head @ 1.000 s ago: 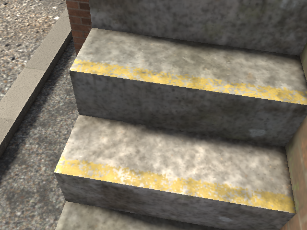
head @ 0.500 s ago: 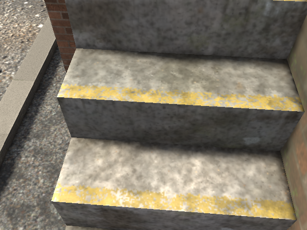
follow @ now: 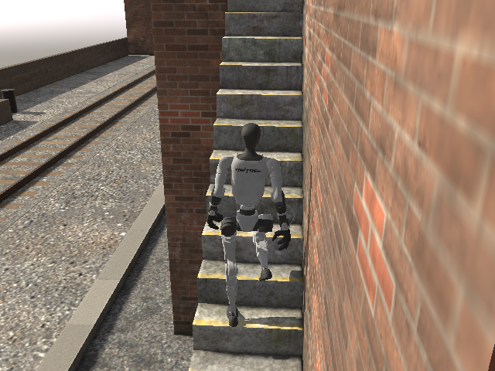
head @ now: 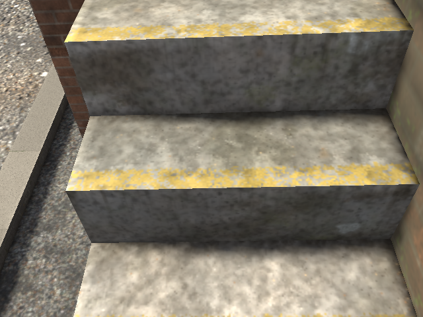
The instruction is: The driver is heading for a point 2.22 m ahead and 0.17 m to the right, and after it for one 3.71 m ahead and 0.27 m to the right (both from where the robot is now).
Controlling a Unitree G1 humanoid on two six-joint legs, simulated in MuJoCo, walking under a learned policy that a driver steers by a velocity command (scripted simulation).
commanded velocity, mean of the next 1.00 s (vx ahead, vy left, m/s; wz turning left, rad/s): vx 0.48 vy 0.00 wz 0.00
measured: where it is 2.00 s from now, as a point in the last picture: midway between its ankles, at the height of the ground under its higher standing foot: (190, 147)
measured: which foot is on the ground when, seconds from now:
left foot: down 0.00-0.22, up 0.24-0.78, down 0.80-1.00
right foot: up 0.00-0.18, down 0.20-0.82, up 0.84-1.00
